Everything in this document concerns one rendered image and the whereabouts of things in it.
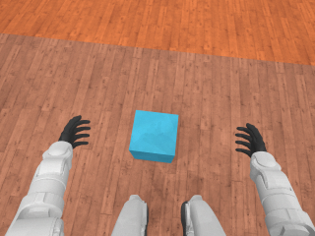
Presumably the robot left hand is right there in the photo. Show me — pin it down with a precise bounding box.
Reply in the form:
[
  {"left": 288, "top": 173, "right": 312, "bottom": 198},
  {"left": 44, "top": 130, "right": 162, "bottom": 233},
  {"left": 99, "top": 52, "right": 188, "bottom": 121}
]
[{"left": 58, "top": 115, "right": 91, "bottom": 149}]

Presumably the left robot shin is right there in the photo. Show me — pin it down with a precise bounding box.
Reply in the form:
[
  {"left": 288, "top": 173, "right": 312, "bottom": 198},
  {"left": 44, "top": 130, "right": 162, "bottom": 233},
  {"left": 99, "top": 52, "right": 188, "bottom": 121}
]
[{"left": 124, "top": 195, "right": 146, "bottom": 236}]

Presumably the robot shin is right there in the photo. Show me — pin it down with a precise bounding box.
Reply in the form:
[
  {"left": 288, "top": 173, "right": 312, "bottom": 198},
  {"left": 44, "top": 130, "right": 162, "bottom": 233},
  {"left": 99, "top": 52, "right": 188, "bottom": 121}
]
[
  {"left": 124, "top": 195, "right": 146, "bottom": 236},
  {"left": 186, "top": 195, "right": 202, "bottom": 236}
]

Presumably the right robot forearm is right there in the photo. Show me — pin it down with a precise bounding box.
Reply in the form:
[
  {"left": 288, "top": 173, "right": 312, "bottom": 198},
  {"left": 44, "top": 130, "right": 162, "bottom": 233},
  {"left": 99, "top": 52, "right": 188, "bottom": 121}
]
[{"left": 249, "top": 151, "right": 315, "bottom": 236}]

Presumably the carton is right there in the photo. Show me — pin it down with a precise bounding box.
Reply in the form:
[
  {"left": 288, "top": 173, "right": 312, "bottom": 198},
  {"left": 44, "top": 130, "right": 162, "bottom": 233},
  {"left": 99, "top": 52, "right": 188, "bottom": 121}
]
[{"left": 129, "top": 110, "right": 179, "bottom": 163}]

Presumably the robot left upper arm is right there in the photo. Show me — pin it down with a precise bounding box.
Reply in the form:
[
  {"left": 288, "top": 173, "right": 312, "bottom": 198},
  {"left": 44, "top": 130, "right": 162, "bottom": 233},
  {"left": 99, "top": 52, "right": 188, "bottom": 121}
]
[{"left": 8, "top": 216, "right": 65, "bottom": 236}]

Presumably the left robot forearm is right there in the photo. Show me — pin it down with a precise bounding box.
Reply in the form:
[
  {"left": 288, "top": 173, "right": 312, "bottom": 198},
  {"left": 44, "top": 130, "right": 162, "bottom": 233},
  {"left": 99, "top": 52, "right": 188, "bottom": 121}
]
[{"left": 5, "top": 141, "right": 73, "bottom": 236}]

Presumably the right robot shin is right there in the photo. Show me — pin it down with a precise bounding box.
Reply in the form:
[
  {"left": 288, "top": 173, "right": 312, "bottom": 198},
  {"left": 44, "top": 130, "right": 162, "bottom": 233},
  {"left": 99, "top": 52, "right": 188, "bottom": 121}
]
[{"left": 186, "top": 195, "right": 202, "bottom": 236}]

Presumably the robot right hand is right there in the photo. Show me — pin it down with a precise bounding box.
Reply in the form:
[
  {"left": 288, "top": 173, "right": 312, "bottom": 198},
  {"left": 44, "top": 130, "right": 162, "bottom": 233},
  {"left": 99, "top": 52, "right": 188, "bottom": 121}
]
[{"left": 235, "top": 123, "right": 267, "bottom": 158}]

